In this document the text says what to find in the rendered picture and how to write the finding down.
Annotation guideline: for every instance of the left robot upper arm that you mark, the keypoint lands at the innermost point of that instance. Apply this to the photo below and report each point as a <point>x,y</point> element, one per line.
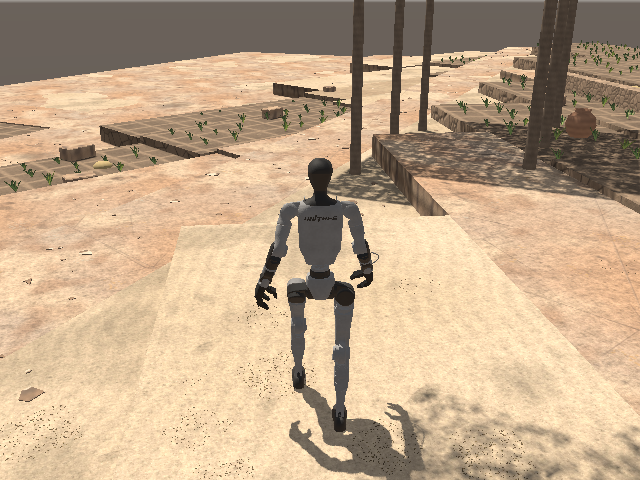
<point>287,212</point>

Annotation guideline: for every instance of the right robot hand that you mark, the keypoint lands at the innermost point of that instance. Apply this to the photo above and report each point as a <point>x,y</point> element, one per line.
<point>358,274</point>

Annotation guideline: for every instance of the humanoid robot torso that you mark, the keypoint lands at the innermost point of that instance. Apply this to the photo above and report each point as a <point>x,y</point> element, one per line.
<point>320,236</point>

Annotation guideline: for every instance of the left robot hand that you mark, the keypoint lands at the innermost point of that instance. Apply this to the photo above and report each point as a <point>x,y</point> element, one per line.
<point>259,294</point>

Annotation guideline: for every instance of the robot right forearm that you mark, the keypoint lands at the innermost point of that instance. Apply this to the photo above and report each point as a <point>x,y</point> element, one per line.
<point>365,260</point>

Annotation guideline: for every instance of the right robot upper arm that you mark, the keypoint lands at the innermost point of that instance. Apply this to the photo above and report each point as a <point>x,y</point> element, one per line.
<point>351,211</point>

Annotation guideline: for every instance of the robot left forearm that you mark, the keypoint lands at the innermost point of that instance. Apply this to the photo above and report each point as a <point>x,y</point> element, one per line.
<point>269,268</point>

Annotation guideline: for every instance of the robot right foot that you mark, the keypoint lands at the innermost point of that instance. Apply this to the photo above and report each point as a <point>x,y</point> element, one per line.
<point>339,422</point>

